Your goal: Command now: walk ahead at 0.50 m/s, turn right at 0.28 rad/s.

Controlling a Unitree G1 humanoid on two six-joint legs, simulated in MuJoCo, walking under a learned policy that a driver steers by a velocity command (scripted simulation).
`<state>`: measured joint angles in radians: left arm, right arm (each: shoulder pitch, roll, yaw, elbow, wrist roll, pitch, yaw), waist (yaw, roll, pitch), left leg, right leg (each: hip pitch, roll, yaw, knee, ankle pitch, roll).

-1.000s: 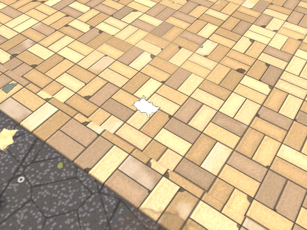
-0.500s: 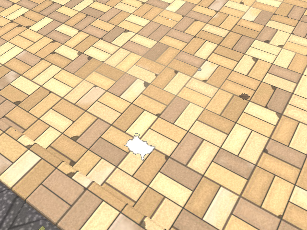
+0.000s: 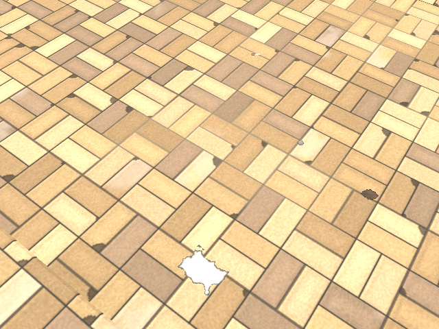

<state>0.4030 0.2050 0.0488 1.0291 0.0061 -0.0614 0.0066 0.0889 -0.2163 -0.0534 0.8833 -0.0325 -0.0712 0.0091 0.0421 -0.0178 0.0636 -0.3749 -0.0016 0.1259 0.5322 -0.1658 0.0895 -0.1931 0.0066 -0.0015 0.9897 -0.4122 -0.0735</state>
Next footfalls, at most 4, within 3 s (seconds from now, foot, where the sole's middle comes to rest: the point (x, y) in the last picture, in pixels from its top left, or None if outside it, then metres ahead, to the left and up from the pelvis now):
0.62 right None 0.46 -0.19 -0.87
1.08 left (259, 239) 0.81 -0.11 -0.87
1.56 right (321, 244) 0.81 -0.33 -0.87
2.00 left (244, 239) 0.81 -0.06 -0.87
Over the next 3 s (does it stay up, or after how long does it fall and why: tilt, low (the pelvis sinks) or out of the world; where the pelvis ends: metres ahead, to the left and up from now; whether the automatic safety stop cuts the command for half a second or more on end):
stays up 0.85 -0.07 -0.11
